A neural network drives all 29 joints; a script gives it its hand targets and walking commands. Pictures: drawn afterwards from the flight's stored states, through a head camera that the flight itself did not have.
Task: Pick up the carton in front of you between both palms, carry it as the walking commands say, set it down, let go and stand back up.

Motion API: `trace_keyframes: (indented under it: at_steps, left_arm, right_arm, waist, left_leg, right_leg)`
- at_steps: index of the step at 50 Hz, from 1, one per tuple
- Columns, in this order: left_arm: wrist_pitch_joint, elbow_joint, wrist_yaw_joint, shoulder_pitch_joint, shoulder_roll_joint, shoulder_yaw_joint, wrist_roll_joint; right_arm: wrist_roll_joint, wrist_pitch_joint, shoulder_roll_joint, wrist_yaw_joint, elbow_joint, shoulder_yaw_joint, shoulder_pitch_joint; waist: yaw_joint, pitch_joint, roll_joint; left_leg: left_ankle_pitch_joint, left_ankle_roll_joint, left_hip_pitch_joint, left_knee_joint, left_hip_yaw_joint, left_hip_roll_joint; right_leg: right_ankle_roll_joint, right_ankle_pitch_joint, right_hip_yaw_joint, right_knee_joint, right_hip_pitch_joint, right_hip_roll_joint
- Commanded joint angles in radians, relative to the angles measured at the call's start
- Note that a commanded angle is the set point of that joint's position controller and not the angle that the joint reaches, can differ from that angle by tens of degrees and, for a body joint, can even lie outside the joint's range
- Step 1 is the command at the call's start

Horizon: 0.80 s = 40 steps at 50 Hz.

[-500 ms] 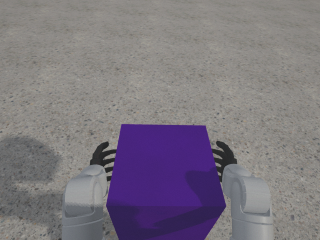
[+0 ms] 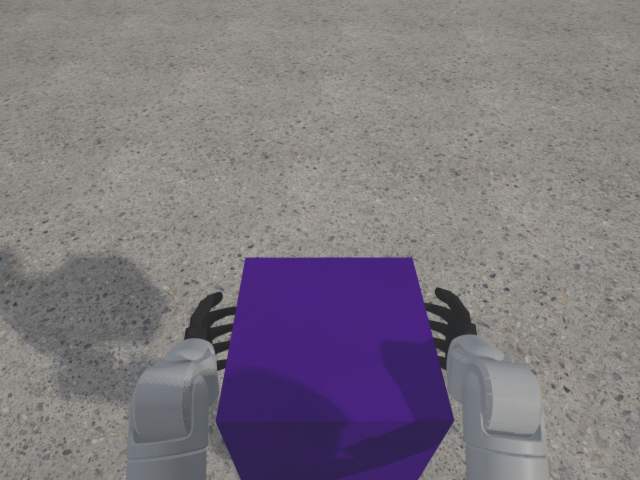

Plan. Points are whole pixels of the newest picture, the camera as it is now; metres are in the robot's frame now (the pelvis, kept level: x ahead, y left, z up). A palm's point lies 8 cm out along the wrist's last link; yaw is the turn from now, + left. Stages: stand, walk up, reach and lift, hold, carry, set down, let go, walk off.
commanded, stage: carry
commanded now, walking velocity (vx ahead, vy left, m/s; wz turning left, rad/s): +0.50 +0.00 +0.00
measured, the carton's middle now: (328, 380) +0.26 +0.00 -0.02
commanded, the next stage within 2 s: none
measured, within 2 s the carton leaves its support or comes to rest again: neither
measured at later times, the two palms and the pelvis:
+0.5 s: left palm (222, 159) +0.61 +0.18 +0.07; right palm (397, 160) +0.58 -0.11 +0.08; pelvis +0.33 +0.06 +0.00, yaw -4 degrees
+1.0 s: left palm (257, 93) +0.87 +0.15 +0.06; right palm (394, 93) +0.86 -0.15 +0.05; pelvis +0.59 +0.01 +0.00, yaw -1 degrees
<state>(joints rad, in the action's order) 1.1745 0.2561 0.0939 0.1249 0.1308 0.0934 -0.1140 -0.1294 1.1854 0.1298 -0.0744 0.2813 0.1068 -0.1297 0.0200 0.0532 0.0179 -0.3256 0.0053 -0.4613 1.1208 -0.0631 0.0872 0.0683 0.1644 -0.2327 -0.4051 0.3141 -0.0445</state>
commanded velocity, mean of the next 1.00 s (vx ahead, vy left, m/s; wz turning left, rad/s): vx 0.27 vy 0.00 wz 0.00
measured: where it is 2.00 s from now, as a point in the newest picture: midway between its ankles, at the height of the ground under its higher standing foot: (320, 360)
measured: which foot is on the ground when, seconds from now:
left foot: up 0.00-0.30, down 0.32-0.82, up 0.84-1.00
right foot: down 0.00-0.34, up 0.36-0.78, down 0.80-1.00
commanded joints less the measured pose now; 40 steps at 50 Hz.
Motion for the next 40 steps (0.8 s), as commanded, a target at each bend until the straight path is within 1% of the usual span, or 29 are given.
trace_keyframes:
  at_steps: [1, 3, 6, 10, 12, 13, 14, 15, 16, 17, 18, 19, 20, 21, 22, 23, 24, 26, 28, 29, 30, 33, 34, 35, 37, 38, 39, 40]
  left_arm:
    - [-0.033, 0.135, -0.289, 0.460, 1.008, -0.725, 0.437]
    - [-0.038, 0.142, -0.296, 0.432, 0.988, -0.730, 0.441]
    - [-0.036, 0.164, -0.299, 0.411, 0.946, -0.728, 0.437]
    - [-0.014, 0.205, -0.281, 0.410, 0.870, -0.712, 0.422]
    - [0.007, 0.205, -0.270, 0.404, 0.834, -0.699, 0.408]
    - [0.018, 0.203, -0.265, 0.404, 0.818, -0.694, 0.402]
    - [0.029, 0.202, -0.261, 0.409, 0.805, -0.690, 0.399]
    - [0.039, 0.204, -0.258, 0.419, 0.792, -0.689, 0.396]
    - [0.050, 0.204, -0.255, 0.434, 0.777, -0.686, 0.395]
    - [0.064, 0.215, -0.252, 0.467, 0.778, -0.697, 0.403]
    - [0.072, 0.212, -0.254, 0.477, 0.787, -0.708, 0.406]
    - [0.067, 0.193, -0.256, 0.495, 0.815, -0.710, 0.409]
    - [0.060, 0.184, -0.260, 0.512, 0.846, -0.711, 0.410]
    - [0.050, 0.184, -0.262, 0.527, 0.877, -0.719, 0.413]
    - [0.042, 0.177, -0.262, 0.534, 0.912, -0.723, 0.416]
    - [0.034, 0.178, -0.260, 0.536, 0.934, -0.728, 0.417]
    - [0.027, 0.177, -0.256, 0.527, 0.945, -0.731, 0.414]
    - [0.016, 0.181, -0.244, 0.504, 0.948, -0.732, 0.405]
    - [0.015, 0.198, -0.234, 0.499, 0.937, -0.733, 0.397]
    - [0.019, 0.195, -0.231, 0.489, 0.927, -0.729, 0.392]
    - [0.024, 0.186, -0.229, 0.473, 0.917, -0.725, 0.389]
    - [0.039, 0.158, -0.233, 0.437, 0.894, -0.718, 0.383]
    - [0.042, 0.151, -0.237, 0.442, 0.893, -0.719, 0.386]
    - [0.045, 0.146, -0.242, 0.448, 0.892, -0.720, 0.392]
    - [0.047, 0.137, -0.252, 0.457, 0.895, -0.721, 0.403]
    - [0.046, 0.129, -0.257, 0.454, 0.899, -0.720, 0.405]
    - [0.044, 0.125, -0.262, 0.460, 0.902, -0.720, 0.404]
    - [0.044, 0.123, -0.267, 0.466, 0.898, -0.712, 0.402]
  right_arm:
    - [0.404, -0.044, 1.014, 0.248, 0.075, -0.757, -0.412]
    - [0.388, -0.055, 1.007, 0.239, 0.082, -0.761, -0.382]
    - [0.388, -0.053, 0.977, 0.232, 0.112, -0.766, -0.371]
    - [0.411, -0.022, 0.900, 0.229, 0.173, -0.760, -0.399]
    - [0.418, 0.003, 0.857, 0.232, 0.177, -0.746, -0.401]
    - [0.419, 0.014, 0.839, 0.234, 0.174, -0.738, -0.403]
    - [0.419, 0.025, 0.824, 0.235, 0.164, -0.727, -0.401]
    - [0.417, 0.034, 0.813, 0.237, 0.148, -0.714, -0.394]
    - [0.413, 0.042, 0.801, 0.240, 0.132, -0.700, -0.390]
    - [0.399, 0.045, 0.781, 0.243, 0.109, -0.678, -0.389]
    - [0.408, 0.044, 0.802, 0.245, 0.075, -0.673, -0.375]
    - [0.415, 0.043, 0.830, 0.248, 0.091, -0.679, -0.400]
    - [0.423, 0.039, 0.870, 0.252, 0.096, -0.687, -0.422]
    - [0.429, 0.032, 0.904, 0.256, 0.107, -0.694, -0.448]
    - [0.435, 0.025, 0.930, 0.258, 0.117, -0.702, -0.476]
    - [0.441, 0.020, 0.941, 0.260, 0.128, -0.707, -0.487]
    - [0.446, 0.017, 0.945, 0.262, 0.137, -0.709, -0.487]
    - [0.451, 0.014, 0.935, 0.267, 0.149, -0.709, -0.474]
    - [0.453, 0.016, 0.912, 0.269, 0.163, -0.708, -0.465]
    - [0.450, 0.020, 0.900, 0.269, 0.160, -0.704, -0.455]
    - [0.444, 0.025, 0.886, 0.268, 0.152, -0.699, -0.440]
    - [0.420, 0.035, 0.857, 0.268, 0.114, -0.682, -0.391]
    - [0.413, 0.036, 0.855, 0.267, 0.101, -0.677, -0.386]
    - [0.405, 0.036, 0.856, 0.266, 0.091, -0.675, -0.377]
    - [0.391, 0.033, 0.869, 0.264, 0.076, -0.673, -0.377]
    - [0.387, 0.032, 0.875, 0.264, 0.071, -0.675, -0.385]
    - [0.384, 0.029, 0.877, 0.265, 0.065, -0.676, -0.389]
    - [0.383, 0.026, 0.874, 0.266, 0.067, -0.682, -0.406]
  waist:
    - [-0.007, 0.327, -0.136]
    - [-0.007, 0.289, -0.150]
    - [-0.007, 0.226, -0.153]
    - [-0.005, 0.159, -0.167]
    - [-0.006, 0.129, -0.180]
    - [-0.007, 0.126, -0.181]
    - [-0.012, 0.148, -0.176]
    - [-0.027, 0.195, -0.142]
    - [-0.046, 0.255, -0.076]
    - [-0.053, 0.333, 0.138]
    - [-0.055, 0.360, 0.344]
    - [-0.046, 0.335, 0.250]
    - [-0.045, 0.341, 0.176]
    - [-0.040, 0.323, 0.075]
    - [-0.033, 0.318, 0.048]
    - [-0.030, 0.323, 0.068]
    - [-0.030, 0.323, 0.091]
    - [-0.032, 0.306, 0.107]
    - [-0.034, 0.273, 0.118]
    - [-0.034, 0.251, 0.118]
    - [-0.033, 0.235, 0.114]
    - [-0.032, 0.193, 0.125]
    - [-0.034, 0.183, 0.136]
    - [-0.036, 0.177, 0.146]
    - [-0.035, 0.173, 0.157]
    - [-0.023, 0.184, 0.143]
    - [-0.012, 0.200, 0.109]
    - [-0.010, 0.249, 0.053]
  left_leg:
    - [0.080, -0.008, -0.141, -0.103, 0.008, 0.034]
    - [0.126, -0.025, -0.175, -0.219, -0.025, 0.030]
    - [0.207, -0.030, -0.188, -0.402, -0.069, 0.018]
    - [0.292, -0.010, -0.132, -0.557, -0.117, -0.009]
    - [0.314, 0.008, -0.085, -0.610, -0.122, -0.011]
    - [0.304, 0.017, -0.041, -0.629, -0.133, -0.018]
    - [0.272, 0.021, 0.049, -0.647, -0.162, -0.041]
    - [0.225, 0.023, 0.207, -0.680, -0.214, -0.087]
    - [0.170, 0.023, 0.420, -0.676, -0.174, -0.063]
    - [0.042, 0.117, 0.616, -0.764, 0.245, 0.198]
    - [0.089, 0.218, 0.739, -0.906, 0.589, 0.336]
    - [0.229, 0.216, 0.720, -0.892, 0.518, 0.341]
    - [0.330, 0.200, 0.671, -0.860, 0.423, 0.308]
    - [0.385, 0.163, 0.607, -0.856, 0.323, 0.284]
    - [0.365, 0.128, 0.550, -0.878, 0.257, 0.265]
    - [0.322, 0.107, 0.520, -0.901, 0.199, 0.243]
    - [0.297, 0.101, 0.509, -0.918, 0.162, 0.228]
    - [0.275, 0.104, 0.512, -0.945, 0.099, 0.208]
    - [0.296, 0.117, 0.536, -0.965, 0.059, 0.195]
    - [0.381, 0.121, 0.544, -0.960, 0.036, 0.188]
    - [0.486, 0.117, 0.550, -0.942, 0.002, 0.174]
    - [0.752, 0.094, 0.557, -0.877, -0.083, 0.141]
    - [0.817, 0.085, 0.556, -0.861, -0.108, 0.133]
    - [0.847, 0.074, 0.560, -0.839, -0.126, 0.123]
    - [0.826, 0.052, 0.542, -0.762, -0.145, 0.115]
    - [0.824, 0.028, 0.512, -0.682, -0.171, 0.105]
    - [0.806, -0.008, 0.461, -0.591, -0.189, 0.087]
    - [0.608, -0.044, 0.372, -0.482, -0.168, 0.066]
  right_leg:
    - [0.050, -0.132, 0.280, 0.213, -0.371, -0.264]
    - [0.064, -0.149, 0.236, 0.240, -0.381, -0.253]
    - [0.059, -0.218, 0.170, 0.241, -0.401, -0.219]
    - [0.045, -0.277, 0.111, 0.231, -0.401, -0.207]
    - [0.026, -0.302, 0.097, 0.215, -0.408, -0.213]
    - [0.016, -0.339, 0.083, 0.183, -0.410, -0.214]
    - [0.003, -0.408, 0.058, 0.105, -0.400, -0.203]
    - [-0.023, -0.461, 0.001, -0.045, -0.357, -0.163]
    - [-0.049, -0.398, -0.014, -0.235, -0.234, -0.126]
    - [-0.101, -0.162, 0.002, -0.531, 0.012, -0.046]
    - [-0.110, 0.281, 0.082, -0.754, 0.265, 0.065]
    - [-0.084, 0.314, 0.195, -0.877, 0.335, 0.010]
    - [-0.057, 0.280, 0.225, -0.898, 0.344, -0.031]
    - [-0.046, 0.218, 0.230, -0.848, 0.338, -0.069]
    - [-0.045, 0.160, 0.239, -0.771, 0.308, -0.094]
    - [-0.048, 0.118, 0.219, -0.729, 0.280, -0.093]
    - [-0.052, 0.088, 0.201, -0.697, 0.272, -0.085]
    - [-0.066, 0.045, 0.170, -0.612, 0.295, -0.078]
    - [-0.083, 0.004, 0.142, -0.513, 0.341, -0.078]
    - [-0.091, -0.014, 0.125, -0.461, 0.354, -0.073]
    - [-0.095, -0.032, 0.109, -0.405, 0.347, -0.063]
    - [-0.092, -0.091, 0.054, -0.239, 0.294, -0.018]
    - [-0.089, -0.132, 0.036, -0.189, 0.263, -0.001]
    - [-0.086, -0.169, 0.019, -0.146, 0.232, 0.016]
    - [-0.079, -0.238, -0.007, -0.073, 0.122, 0.036]
    - [-0.075, -0.298, -0.025, 0.001, 0.016, 0.050]
    - [-0.078, -0.398, -0.030, 0.101, -0.115, 0.046]
    - [-0.076, -0.615, 0.055, 0.082, -0.279, -0.050]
